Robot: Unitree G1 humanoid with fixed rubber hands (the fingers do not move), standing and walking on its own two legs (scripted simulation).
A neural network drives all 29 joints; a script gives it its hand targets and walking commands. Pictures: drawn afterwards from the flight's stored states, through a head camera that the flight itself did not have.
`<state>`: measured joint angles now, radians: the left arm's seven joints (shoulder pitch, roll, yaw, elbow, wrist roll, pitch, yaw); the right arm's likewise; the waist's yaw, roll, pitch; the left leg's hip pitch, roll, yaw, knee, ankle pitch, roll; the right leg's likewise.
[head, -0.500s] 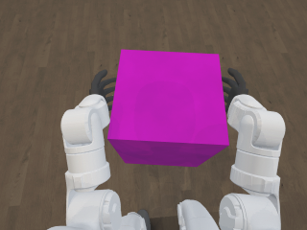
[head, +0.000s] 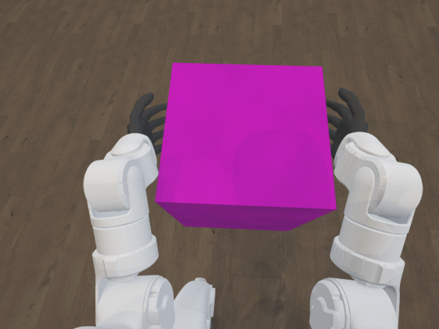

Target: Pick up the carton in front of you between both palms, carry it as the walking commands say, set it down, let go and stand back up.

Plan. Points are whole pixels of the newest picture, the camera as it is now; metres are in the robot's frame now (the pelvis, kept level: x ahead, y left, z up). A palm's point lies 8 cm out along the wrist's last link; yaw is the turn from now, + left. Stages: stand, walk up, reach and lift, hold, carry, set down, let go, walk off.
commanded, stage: carry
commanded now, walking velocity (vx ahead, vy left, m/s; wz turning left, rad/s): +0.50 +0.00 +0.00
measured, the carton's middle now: (240, 161) +0.37 +0.03 +0.07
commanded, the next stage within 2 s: none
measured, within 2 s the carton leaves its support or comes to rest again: neither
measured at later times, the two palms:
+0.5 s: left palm (195, 8) +0.67 +0.15 +0.17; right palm (351, 10) +0.65 -0.15 +0.18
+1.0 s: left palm out of the picture +0.97 +0.16 +0.19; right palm out of the picture +0.97 -0.14 +0.19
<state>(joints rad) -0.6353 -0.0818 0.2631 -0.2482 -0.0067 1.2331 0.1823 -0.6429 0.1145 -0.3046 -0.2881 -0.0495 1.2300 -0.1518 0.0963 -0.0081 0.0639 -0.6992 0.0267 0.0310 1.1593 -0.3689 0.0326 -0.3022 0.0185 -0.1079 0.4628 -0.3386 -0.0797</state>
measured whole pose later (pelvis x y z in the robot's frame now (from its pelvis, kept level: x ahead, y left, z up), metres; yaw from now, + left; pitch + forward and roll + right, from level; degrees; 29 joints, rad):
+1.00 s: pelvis +0.61 +0.01 +0.02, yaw -2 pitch +5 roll +1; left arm -0.68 -0.05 0.27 -0.10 0.01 1.26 0.17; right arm -0.68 0.08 -0.31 -0.13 -0.06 1.25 -0.14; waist 0.04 -0.01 -0.04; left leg -0.60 0.01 0.12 0.61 -0.19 0.06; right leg -0.14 -0.03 -0.09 0.53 -0.52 -0.01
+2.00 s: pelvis +1.17 +0.02 +0.08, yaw -2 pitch +5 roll +0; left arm -0.64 -0.09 0.30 -0.11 0.06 1.26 0.16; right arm -0.63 0.09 -0.28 -0.09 -0.03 1.21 -0.17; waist -0.07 -0.01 0.00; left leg -0.42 -0.01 0.12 0.55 -0.29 0.07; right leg -0.60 0.00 -0.02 1.26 -0.40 -0.04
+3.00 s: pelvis +1.74 +0.00 +0.13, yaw -2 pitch +5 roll +0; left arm -0.63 -0.08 0.28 -0.19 0.06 1.25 0.16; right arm -0.67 0.08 -0.27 -0.13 0.00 1.20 -0.17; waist -0.07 0.00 -0.02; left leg -0.26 0.00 0.10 0.45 -0.36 0.05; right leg -0.70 -0.05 -0.05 0.87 -0.29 -0.02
